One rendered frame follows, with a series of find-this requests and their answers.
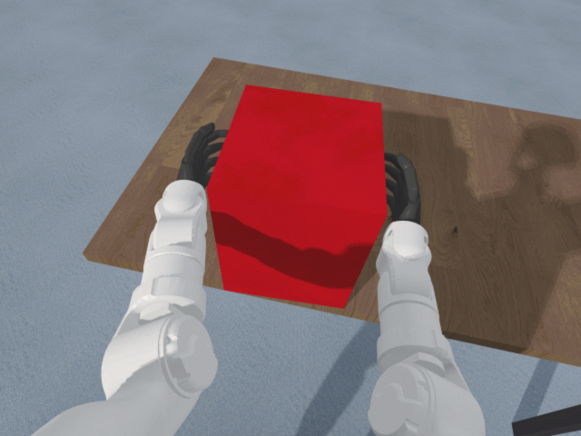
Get right robot hand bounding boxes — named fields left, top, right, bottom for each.
left=384, top=153, right=420, bottom=225

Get left robot upper arm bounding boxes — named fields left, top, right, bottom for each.
left=31, top=313, right=218, bottom=436

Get robot left forearm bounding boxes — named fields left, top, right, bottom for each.
left=102, top=180, right=207, bottom=383

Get right robot upper arm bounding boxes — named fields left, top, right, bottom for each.
left=368, top=362, right=486, bottom=436

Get left robot hand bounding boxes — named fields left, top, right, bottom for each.
left=176, top=123, right=229, bottom=190

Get robot right forearm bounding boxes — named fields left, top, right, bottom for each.
left=376, top=221, right=473, bottom=396

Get table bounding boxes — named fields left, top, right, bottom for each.
left=83, top=57, right=581, bottom=436

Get carton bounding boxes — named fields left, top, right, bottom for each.
left=206, top=84, right=388, bottom=309

